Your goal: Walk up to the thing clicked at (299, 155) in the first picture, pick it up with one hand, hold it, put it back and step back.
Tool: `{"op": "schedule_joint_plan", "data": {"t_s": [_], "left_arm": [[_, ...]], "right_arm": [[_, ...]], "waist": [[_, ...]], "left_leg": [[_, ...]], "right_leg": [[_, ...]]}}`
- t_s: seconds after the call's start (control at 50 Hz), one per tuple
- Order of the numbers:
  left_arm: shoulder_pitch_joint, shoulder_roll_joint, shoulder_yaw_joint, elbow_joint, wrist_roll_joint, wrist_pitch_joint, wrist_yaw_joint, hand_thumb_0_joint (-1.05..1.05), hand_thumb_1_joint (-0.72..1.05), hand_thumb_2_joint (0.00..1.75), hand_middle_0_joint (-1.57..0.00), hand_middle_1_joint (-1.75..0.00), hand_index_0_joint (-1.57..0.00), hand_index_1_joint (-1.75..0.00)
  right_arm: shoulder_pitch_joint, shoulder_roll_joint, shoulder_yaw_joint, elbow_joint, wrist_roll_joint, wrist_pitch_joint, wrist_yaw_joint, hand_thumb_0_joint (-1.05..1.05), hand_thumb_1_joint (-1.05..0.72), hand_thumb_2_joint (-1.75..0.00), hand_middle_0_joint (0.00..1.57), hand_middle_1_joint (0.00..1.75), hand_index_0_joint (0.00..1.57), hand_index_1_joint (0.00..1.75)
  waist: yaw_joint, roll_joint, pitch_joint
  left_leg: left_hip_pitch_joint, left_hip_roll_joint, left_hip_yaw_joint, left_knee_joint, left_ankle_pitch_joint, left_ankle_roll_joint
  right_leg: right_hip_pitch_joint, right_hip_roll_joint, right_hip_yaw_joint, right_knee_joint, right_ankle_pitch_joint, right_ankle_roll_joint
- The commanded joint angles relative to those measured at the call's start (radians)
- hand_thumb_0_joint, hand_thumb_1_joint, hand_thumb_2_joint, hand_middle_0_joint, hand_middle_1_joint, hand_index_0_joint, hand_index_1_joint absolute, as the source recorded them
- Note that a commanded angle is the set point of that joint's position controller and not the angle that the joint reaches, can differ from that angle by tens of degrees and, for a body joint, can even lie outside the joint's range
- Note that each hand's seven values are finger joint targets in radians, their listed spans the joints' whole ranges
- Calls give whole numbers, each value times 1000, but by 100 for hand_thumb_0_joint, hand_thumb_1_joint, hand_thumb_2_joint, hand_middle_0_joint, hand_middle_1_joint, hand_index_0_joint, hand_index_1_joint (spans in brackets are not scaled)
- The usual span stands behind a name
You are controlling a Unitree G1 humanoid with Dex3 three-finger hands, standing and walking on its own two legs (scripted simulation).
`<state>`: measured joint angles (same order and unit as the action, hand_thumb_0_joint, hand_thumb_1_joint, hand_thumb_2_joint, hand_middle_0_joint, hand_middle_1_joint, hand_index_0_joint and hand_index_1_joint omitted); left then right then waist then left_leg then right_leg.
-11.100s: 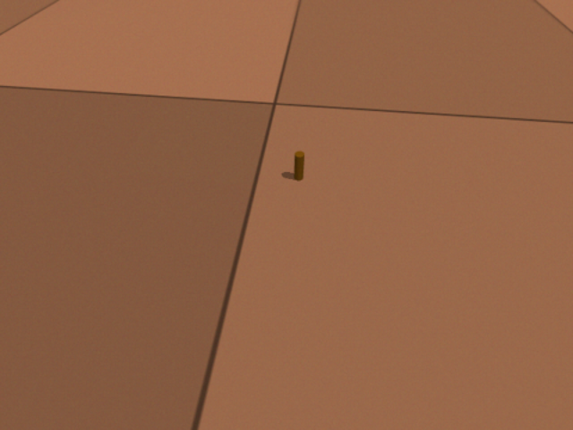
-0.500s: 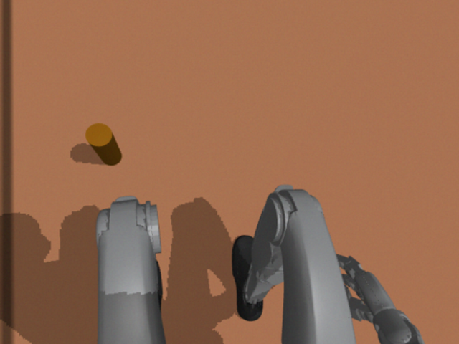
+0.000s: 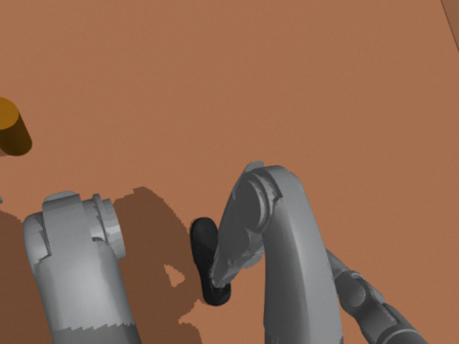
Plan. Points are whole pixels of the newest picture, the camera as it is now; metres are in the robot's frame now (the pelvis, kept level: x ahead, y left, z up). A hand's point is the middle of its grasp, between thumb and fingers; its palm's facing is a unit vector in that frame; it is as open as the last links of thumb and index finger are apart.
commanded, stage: close in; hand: left
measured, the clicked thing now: (7, 130) +0.45 +0.27 -0.21
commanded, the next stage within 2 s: rest palm in 0.50 s
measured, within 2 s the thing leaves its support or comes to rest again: leaves its support in 1.82 s
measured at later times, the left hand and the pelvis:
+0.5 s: hand (2, 139) +0.42 +0.26 -0.16, palm faces +0.21 -0.98 +0.03, open 17.6 cm; pelvis -0.01 +0.00 -0.01, yaw -2 degrees
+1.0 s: hand (9, 133) +0.43 +0.26 -0.18, palm faces +0.25 -0.97 +0.00, open 14.3 cm; pelvis -0.01 +0.00 -0.01, yaw -3 degrees
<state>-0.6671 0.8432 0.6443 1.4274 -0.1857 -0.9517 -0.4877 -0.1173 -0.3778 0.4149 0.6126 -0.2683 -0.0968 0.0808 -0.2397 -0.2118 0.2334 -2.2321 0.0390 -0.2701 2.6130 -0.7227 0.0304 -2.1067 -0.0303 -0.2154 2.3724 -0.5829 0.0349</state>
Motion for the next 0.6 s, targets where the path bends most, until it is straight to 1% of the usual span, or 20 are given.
{"op": "schedule_joint_plan", "data": {"t_s": [0.0,0.02,0.04,0.08,0.1,0.12,0.14,0.18,0.2,0.26,0.32,0.36,0.38,0.42,0.44,0.46,0.5,0.54,0.56,0.58], "left_arm": [[-206,246,16,-180,8,-124,94,0,-61,1,-7,-7,-6,-7],[-190,229,5,-165,15,-129,111,0,-61,1,-7,-7,-6,-7],[-192,218,-7,-165,25,-136,126,0,-61,0,-7,-7,-7,-6],[-180,221,-16,-179,37,-151,154,0,-61,0,-7,-6,-7,-6],[-176,211,-30,-183,42,-155,161,0,-61,0,-7,-6,-7,-6],[-182,167,-65,-167,44,-156,166,0,-60,0,-7,-6,-7,-5],[-180,137,-84,-156,43,-154,174,0,-60,0,-7,-5,-7,-5],[-185,120,-110,-132,44,-156,189,0,-61,0,-7,-6,-6,-6],[-177,104,-120,-113,42,-157,196,0,-61,0,-7,-6,-7,-5],[-195,158,-95,-135,36,-180,229,0,-61,1,-6,-6,-6,-5],[-199,126,-114,-96,40,-198,262,0,-58,2,-5,-5,-6,-5],[-183,149,-113,-82,52,-212,280,0,-58,4,-5,-7,-6,-6],[-201,151,-122,-81,55,-220,286,0,-56,6,-5,-7,-5,-6],[-172,140,-120,-71,57,-226,303,0,-53,7,-5,-7,-5,-6],[-205,154,-134,-76,64,-232,311,0,-53,7,-5,-7,-5,-6],[-201,137,-140,-67,66,-235,318,0,-53,7,-4,-6,-4,-6],[-194,137,-143,-66,68,-240,331,0,-53,8,-4,-6,-4,-6],[-191,149,-138,-74,69,-248,343,0,-51,9,-4,-6,-3,-6],[-193,142,-147,-82,70,-252,344,0,-50,9,-3,-6,-3,-6],[-178,144,-152,-79,77,-252,350,0,-49,9,-4,-6,-3,-6]], "right_arm": [[54,-352,-90,-22,-23,22,-7,0,-95,-91,20,30,20,30],[49,-350,-91,-21,-31,28,-4,0,-95,-91,20,30,20,30],[49,-353,-87,-23,-36,32,-2,0,-95,-91,20,30,20,30],[44,-356,-83,-31,-50,43,2,0,-95,-91,20,30,20,30],[32,-356,-83,-35,-52,46,3,0,-95,-91,20,30,20,30],[27,-358,-82,-40,-54,50,6,0,-95,-91,20,30,20,30],[25,-358,-81,-44,-56,53,9,0,-95,-91,20,30,20,30],[14,-367,-80,-52,-49,55,12,0,-94,-91,20,30,20,30],[19,-368,-75,-53,-51,57,14,0,-94,-91,20,30,20,30],[7,-370,-63,-66,-57,64,17,0,-93,-91,20,30,20,30],[2,-364,-51,-73,-66,68,23,0,-93,-91,20,30,20,30],[2,-362,-42,-68,-76,73,23,0,-93,-91,20,30,20,30],[5,-364,-37,-69,-79,75,24,0,-92,-90,20,30,20,30],[-4,-362,-33,-75,-83,76,25,0,-92,-90,20,30,20,30],[-9,-365,-31,-75,-84,78,25,0,-92,-90,20,30,20,30],[-15,-367,-32,-79,-85,77,26,0,-92,-91,20,30,20,30],[-6,-369,-28,-74,-89,78,28,0,-93,-91,20,30,20,30],[-10,-370,-25,-77,-92,79,28,0,-92,-91,20,30,20,30],[-8,-370,-24,-73,-94,83,29,0,-92,-91,20,30,20,30],[-14,-369,-25,-73,-94,82,30,0,-92,-91,20,30,20,30]], "waist": [[-52,577,-628],[-53,563,-605],[-67,561,-597],[-77,561,-595],[-69,560,-589],[-93,559,-576],[-98,552,-556],[-109,522,-510],[-117,505,-509],[-105,489,-514],[-120,462,-483],[-115,464,-491],[-127,466,-491],[-115,468,-480],[-125,472,-464],[-130,467,-448],[-138,465,-463],[-128,473,-467],[-135,482,-470],[-125,481,-467]], "left_leg": [[506,30,44,-357,227,-69],[483,32,44,-350,211,-65],[474,31,42,-348,201,-66],[460,31,40,-341,207,-64],[467,33,38,-340,207,-65],[474,34,27,-346,210,-67],[469,35,17,-355,191,-69],[441,36,3,-365,124,-65],[437,34,-1,-361,119,-64],[406,29,0,-347,98,-56],[377,26,-1,-337,77,-52],[377,26,4,-327,83,-50],[371,24,3,-324,83,-49],[379,27,-2,-333,83,-52],[359,25,3,-329,58,-48],[357,26,-1,-334,44,-47],[367,26,-6,-330,54,-49],[375,28,-9,-331,63,-50],[385,27,-14,-333,76,-53],[381,28,-9,-330,78,-51]], "right_leg": [[284,62,-76,-134,150,-51],[275,65,-75,-138,143,-52],[280,67,-81,-140,142,-50],[304,69,-87,-138,156,-48],[297,69,-86,-137,159,-49],[287,67,-94,-135,163,-48],[269,68,-100,-135,150,-48],[243,66,-108,-141,112,-45],[251,67,-112,-144,112,-41],[277,71,-111,-147,104,-38],[282,75,-113,-154,96,-36],[302,82,-111,-157,106,-35],[309,84,-114,-160,106,-35],[307,85,-115,-158,109,-36],[300,85,-115,-164,91,-35],[292,84,-116,-164,84,-35],[305,85,-120,-164,97,-31],[311,86,-122,-161,105,-33],[313,85,-124,-157,116,-32],[312,88,-121,-158,117,-34]]}}
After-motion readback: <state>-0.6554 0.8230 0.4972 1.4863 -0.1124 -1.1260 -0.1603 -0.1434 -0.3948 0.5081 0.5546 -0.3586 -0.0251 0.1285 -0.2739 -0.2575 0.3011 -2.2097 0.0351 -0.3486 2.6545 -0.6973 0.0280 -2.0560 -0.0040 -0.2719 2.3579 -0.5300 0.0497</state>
